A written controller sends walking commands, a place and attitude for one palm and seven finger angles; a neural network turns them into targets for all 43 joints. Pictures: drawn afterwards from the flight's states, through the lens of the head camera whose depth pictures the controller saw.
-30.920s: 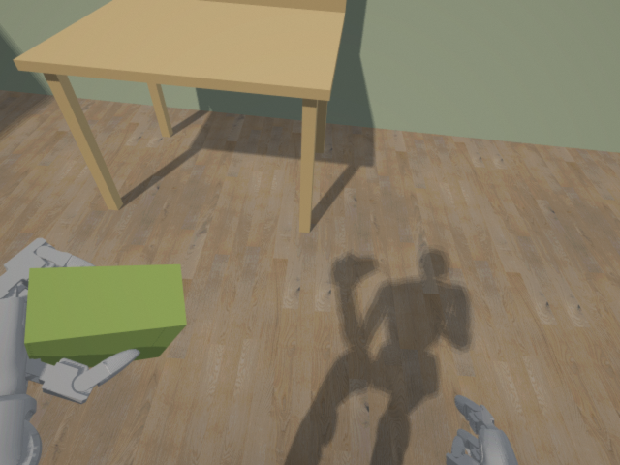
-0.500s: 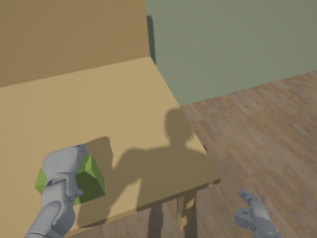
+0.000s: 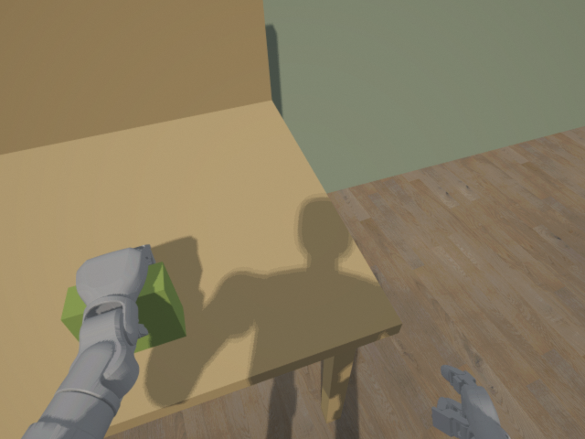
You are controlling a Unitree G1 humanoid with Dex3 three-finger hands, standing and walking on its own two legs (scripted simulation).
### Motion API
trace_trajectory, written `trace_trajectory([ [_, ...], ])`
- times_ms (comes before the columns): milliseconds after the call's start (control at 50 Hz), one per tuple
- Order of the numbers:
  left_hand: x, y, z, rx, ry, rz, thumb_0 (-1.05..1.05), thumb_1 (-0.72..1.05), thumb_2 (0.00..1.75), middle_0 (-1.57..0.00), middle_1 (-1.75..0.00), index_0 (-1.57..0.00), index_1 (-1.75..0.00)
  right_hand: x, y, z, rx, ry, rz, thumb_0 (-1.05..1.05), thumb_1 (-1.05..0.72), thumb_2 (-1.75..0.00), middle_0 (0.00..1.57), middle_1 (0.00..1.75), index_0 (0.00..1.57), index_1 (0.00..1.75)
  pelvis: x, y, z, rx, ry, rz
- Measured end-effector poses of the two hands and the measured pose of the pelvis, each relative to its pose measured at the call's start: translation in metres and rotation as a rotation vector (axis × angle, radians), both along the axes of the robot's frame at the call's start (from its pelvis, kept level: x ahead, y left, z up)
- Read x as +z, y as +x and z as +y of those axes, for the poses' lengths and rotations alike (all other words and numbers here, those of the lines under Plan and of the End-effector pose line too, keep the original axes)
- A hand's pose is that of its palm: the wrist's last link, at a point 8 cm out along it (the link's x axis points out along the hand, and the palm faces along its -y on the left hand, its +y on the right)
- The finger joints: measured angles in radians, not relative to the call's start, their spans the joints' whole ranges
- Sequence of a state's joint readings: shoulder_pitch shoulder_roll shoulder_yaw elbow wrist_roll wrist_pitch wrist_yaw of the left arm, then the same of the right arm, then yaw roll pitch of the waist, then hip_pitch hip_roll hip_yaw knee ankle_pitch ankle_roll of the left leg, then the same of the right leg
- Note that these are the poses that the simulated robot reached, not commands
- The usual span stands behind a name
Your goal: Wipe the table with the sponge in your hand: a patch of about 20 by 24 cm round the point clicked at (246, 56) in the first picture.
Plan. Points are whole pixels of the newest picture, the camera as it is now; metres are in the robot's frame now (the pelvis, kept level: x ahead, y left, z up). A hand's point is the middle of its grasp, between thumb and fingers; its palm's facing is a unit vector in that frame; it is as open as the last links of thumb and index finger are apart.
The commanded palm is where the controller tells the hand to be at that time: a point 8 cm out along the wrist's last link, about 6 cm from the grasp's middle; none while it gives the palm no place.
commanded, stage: wipe forward along the first lane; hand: left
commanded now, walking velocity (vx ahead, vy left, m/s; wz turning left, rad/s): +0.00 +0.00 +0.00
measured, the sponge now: (134, 320) +0.27 +0.30 -0.03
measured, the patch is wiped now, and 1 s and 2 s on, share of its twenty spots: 0.00 0.20 0.30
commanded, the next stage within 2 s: slide across to the middle lane in 1.30 s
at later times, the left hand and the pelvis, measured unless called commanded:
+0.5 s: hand (135, 273) +0.32 +0.30 +0.02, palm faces -0.11 -0.01 -0.99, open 10.2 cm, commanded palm +0.31 +0.31 +0.06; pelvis -0.02 -0.01 -0.01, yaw +0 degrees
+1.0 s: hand (133, 249) +0.37 +0.33 +0.02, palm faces -0.13 +0.03 -0.99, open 10.2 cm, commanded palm +0.36 +0.33 +0.06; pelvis -0.04 -0.02 -0.02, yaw +0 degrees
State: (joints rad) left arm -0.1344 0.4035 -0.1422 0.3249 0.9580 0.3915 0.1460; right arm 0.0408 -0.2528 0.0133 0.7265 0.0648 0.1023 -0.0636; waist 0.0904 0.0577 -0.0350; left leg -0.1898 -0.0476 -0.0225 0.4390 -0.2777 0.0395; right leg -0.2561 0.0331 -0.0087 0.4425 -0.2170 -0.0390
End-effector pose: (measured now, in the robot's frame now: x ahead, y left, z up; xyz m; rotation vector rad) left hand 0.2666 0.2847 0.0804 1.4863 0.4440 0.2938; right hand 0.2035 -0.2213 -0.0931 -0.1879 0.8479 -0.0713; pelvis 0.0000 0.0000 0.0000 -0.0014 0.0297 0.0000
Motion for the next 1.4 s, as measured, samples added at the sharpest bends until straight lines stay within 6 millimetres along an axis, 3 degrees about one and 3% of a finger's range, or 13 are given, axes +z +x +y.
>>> trace_trajectory([
  [500, -0.003, 0.043, 0.011, -0.067, 0.057, 0.026, 0.02, -0.54, 1.05, -0.76, -1.3, -0.76, -1.3, -0.031, -0.077, -0.037, -0.104, -0.033, 0.166, 0.01, -0.9, -0.9, 0.2, 0.3, 0.2, 0.3, -0.007, -0.016, -0.009, 0.008, 0.002, 0.092],
  [960, -0.001, 0.084, 0.03, -0.054, 0.095, 0.04, 0.04, -0.55, 1.06, -0.77, -1.29, -0.77, -1.3, -0.043, -0.151, -0.069, -0.195, -0.077, 0.298, 0.0, -0.9, -0.9, 0.2, 0.3, 0.2, 0.3, -0.017, -0.035, -0.017, 0.007, -0.004, 0.178],
  [1180, 0.0, 0.107, 0.042, -0.047, 0.091, 0.066, 0.03, -0.55, 1.06, -0.76, -1.3, -0.76, -1.31, -0.047, -0.188, -0.069, -0.242, -0.086, 0.39, 0.0, -0.9, -0.9, 0.2, 0.3, 0.2, 0.3, -0.02, -0.033, -0.012, -0.004, -0.012, 0.221],
  [1400, 0.004, 0.133, 0.061, -0.038, 0.083, 0.064, 0.03, -0.55, 1.06, -0.76, -1.3, -0.76, -1.31, -0.046, -0.2, -0.059, -0.26, -0.096, 0.446, 0.0, -0.9, -0.9, 0.2, 0.3, 0.2, 0.3, -0.022, -0.027, -0.002, -0.008, -0.023, 0.261],
])
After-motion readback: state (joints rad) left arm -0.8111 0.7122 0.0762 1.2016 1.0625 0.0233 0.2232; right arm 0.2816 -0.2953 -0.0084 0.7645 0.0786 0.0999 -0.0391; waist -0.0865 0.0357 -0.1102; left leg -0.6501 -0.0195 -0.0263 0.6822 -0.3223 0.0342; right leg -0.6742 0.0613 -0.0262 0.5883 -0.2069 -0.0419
